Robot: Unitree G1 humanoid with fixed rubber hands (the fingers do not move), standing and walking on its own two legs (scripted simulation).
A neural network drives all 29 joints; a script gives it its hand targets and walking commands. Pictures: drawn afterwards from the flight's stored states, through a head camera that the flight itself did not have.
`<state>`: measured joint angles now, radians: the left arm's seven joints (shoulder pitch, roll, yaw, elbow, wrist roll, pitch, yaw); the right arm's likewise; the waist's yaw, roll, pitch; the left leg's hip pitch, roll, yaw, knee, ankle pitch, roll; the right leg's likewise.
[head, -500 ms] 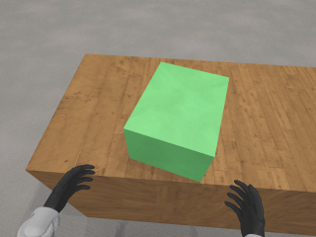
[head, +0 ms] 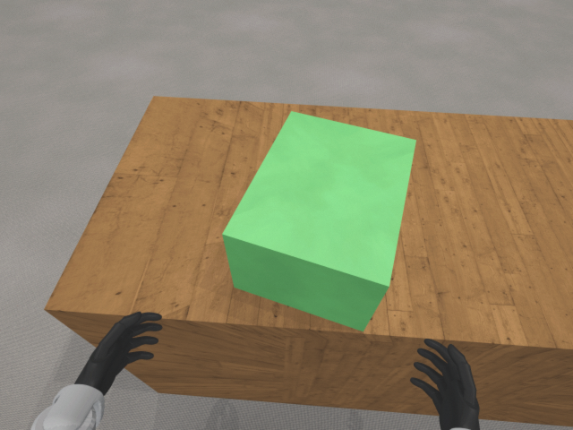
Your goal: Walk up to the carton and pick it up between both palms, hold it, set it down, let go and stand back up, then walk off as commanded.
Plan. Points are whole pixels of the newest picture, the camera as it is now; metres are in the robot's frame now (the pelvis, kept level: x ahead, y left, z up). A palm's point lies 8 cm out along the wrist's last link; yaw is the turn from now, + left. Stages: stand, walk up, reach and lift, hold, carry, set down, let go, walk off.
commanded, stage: set down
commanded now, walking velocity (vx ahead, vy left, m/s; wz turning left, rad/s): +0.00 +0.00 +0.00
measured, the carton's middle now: (324, 214) +0.46 -0.01 -0.01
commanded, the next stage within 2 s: let go in 1.06 s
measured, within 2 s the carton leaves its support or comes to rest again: neither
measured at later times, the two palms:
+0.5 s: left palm (106, 392) +0.17 +0.27 -0.03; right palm (458, 422) +0.16 -0.19 -0.06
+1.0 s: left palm (126, 400) +0.16 +0.25 -0.06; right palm out of the picture +0.16 -0.22 -0.09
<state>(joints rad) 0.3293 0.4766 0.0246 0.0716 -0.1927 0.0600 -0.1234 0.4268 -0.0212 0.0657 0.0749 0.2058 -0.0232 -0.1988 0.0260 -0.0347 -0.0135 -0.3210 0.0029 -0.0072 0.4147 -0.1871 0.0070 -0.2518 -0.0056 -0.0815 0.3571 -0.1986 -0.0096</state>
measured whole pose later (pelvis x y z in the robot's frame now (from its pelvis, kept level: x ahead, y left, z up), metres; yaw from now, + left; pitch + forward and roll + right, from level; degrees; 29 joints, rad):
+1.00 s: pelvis +0.00 -0.01 +0.00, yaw +0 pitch +5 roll -1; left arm 0.23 0.30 0.02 0.39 -0.16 0.11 0.00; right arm 0.16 -0.14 -0.04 0.75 0.09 -0.21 0.02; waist 0.03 0.00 -0.01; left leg -0.32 0.01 -0.01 0.41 -0.19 -0.01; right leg -0.25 0.00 -0.08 0.36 -0.20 -0.02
